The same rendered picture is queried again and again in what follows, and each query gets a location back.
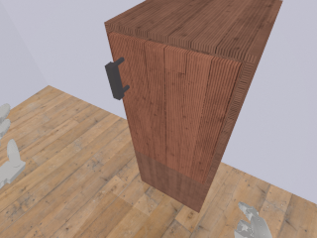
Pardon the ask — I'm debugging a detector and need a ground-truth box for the handle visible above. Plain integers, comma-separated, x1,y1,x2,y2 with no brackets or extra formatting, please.
105,57,130,100

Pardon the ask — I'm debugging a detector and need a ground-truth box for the robot right hand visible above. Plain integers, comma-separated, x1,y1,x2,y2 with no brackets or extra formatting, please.
234,201,272,238

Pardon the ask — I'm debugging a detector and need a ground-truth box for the cupboard door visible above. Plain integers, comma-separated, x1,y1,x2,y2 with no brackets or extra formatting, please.
107,32,243,184

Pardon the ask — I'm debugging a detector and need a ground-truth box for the robot left hand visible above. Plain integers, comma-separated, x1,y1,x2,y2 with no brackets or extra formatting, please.
0,103,26,188

